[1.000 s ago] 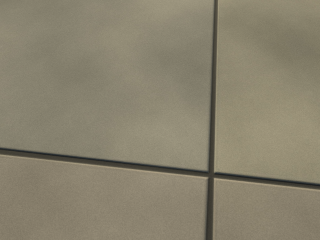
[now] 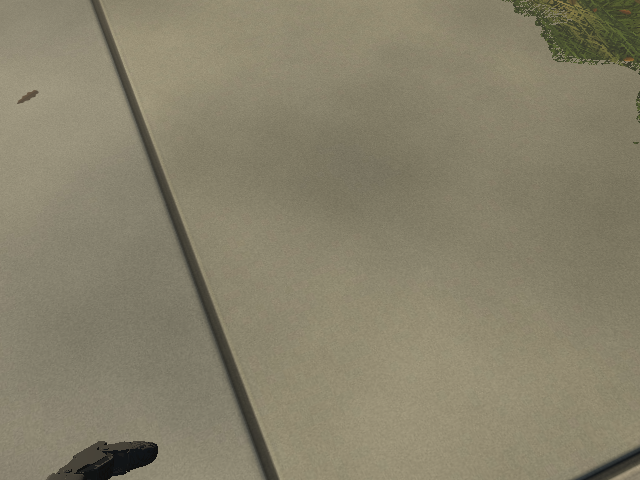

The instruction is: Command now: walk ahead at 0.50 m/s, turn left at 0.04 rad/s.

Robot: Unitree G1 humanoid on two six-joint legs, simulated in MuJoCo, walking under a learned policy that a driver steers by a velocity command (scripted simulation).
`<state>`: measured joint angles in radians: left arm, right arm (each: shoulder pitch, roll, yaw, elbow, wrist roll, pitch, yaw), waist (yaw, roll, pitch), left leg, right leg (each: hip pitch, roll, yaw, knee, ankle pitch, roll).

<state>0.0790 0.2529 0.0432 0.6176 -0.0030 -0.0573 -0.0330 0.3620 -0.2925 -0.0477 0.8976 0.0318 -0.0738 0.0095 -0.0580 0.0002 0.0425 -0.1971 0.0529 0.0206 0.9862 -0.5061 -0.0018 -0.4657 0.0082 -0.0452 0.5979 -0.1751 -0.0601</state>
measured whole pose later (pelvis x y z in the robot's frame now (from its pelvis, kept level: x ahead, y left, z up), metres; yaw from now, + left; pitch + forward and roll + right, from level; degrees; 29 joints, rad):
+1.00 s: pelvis +0.27 +0.00 +0.02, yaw +32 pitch +2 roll +1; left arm 0.19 0.27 0.07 0.73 0.02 -0.01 0.03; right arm 0.18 -0.34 -0.10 0.62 0.01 0.05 -0.02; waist 0.01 0.05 0.02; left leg -0.57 -0.12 -0.13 1.08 -0.43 -0.04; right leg -0.28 -0.01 0.01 0.49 -0.24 0.00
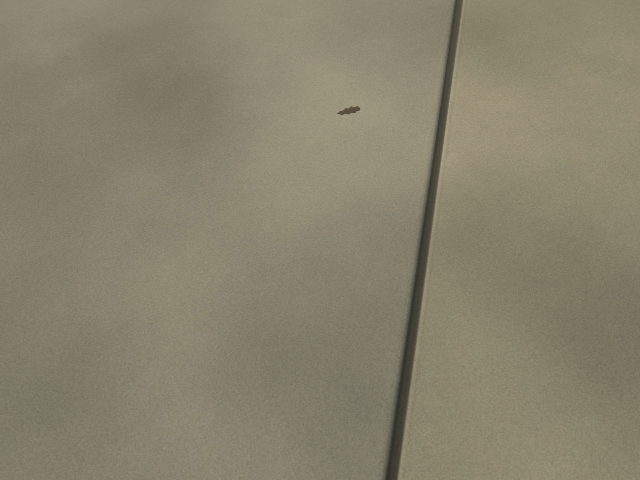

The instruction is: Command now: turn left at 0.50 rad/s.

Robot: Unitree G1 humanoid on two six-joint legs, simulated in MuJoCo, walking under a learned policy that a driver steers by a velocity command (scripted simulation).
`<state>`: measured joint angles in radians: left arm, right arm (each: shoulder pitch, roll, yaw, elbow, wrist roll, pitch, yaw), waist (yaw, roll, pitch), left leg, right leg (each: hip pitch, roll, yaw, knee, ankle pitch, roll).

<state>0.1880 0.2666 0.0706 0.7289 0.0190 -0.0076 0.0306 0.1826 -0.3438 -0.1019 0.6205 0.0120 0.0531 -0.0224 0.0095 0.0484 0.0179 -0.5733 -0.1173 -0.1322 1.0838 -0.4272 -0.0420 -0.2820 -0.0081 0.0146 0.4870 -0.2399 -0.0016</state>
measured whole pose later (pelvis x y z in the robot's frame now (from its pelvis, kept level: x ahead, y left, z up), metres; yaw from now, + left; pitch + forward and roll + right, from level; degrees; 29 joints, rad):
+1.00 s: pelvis +0.33 -0.01 +0.01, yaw +5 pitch +1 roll -1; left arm 0.34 0.27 0.04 0.83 0.00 -0.09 -0.03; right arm 0.19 -0.30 -0.05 0.71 0.01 -0.06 -0.01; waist 0.05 0.05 0.01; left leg -0.68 0.13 -0.05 0.94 -0.10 -0.01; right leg -0.12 0.07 -0.05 0.26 -0.17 -0.07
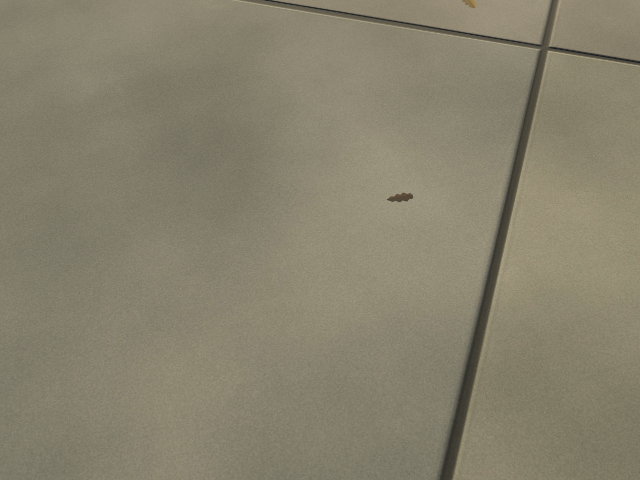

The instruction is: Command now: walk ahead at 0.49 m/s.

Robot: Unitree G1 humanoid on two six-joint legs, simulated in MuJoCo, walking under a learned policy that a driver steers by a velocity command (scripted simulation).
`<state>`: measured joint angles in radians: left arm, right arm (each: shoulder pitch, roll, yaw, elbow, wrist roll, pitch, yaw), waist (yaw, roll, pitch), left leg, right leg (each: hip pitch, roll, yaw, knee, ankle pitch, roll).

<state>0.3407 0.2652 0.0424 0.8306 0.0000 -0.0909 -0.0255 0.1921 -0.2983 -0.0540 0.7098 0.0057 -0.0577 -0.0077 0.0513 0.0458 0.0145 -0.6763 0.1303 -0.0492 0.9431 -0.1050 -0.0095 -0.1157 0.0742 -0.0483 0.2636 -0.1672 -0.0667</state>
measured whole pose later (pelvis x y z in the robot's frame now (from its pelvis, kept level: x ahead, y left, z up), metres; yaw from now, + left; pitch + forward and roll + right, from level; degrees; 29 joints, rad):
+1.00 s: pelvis +0.57 -0.02 -0.01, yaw -18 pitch +1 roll +0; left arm 0.28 0.28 0.07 0.71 -0.01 -0.05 -0.02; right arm 0.16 -0.30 -0.05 0.74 -0.01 -0.11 0.00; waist 0.02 0.02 0.05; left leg -0.55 0.08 -0.06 1.10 -0.33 -0.02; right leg -0.27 0.12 0.04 0.41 -0.16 -0.10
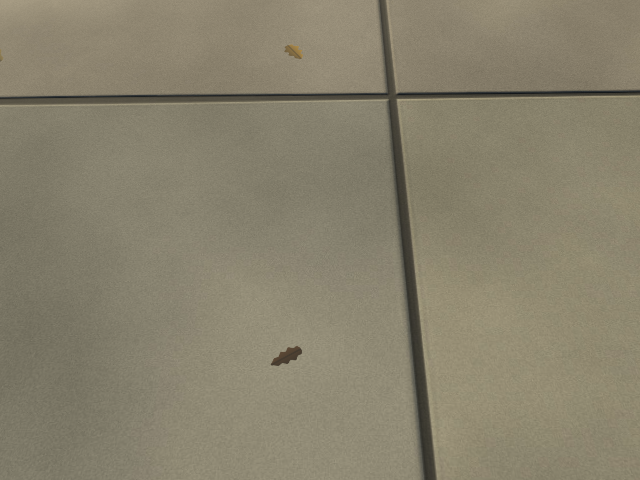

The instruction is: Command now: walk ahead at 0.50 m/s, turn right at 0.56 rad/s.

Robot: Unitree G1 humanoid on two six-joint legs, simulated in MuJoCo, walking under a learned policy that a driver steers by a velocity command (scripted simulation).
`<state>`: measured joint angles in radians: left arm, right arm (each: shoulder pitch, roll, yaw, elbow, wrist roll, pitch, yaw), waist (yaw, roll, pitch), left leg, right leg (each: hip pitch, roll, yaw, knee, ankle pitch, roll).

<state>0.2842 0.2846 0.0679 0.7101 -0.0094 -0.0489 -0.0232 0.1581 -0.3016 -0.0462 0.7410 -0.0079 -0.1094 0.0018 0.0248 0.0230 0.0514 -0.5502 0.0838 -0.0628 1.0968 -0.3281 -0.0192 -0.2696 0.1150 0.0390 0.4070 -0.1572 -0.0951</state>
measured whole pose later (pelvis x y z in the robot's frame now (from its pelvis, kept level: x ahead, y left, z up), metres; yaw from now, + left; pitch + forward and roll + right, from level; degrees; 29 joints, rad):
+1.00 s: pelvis +0.52 -0.10 +0.00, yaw -20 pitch +1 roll -1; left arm 0.27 0.26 0.06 0.74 0.01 -0.07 -0.02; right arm 0.21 -0.32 -0.05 0.84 0.03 -0.06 0.01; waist 0.01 0.05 0.04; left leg -0.58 0.10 -0.04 1.10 -0.30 -0.01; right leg -0.20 0.05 -0.08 0.35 -0.17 -0.06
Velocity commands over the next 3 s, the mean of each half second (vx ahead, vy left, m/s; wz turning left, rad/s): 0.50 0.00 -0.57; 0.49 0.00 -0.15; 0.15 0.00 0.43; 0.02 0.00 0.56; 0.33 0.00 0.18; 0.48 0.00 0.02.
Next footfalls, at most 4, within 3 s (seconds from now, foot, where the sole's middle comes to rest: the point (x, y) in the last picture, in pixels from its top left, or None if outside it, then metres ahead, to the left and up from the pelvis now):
0.28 left None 0.35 0.14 -0.78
0.78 right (449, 442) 0.53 -0.20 -0.78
1.26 left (377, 324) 0.81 -0.06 -0.78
1.72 right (474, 338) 0.78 -0.28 -0.78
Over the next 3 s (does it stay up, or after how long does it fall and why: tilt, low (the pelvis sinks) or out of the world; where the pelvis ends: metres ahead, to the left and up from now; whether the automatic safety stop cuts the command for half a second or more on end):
stays up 1.11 -0.06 0.00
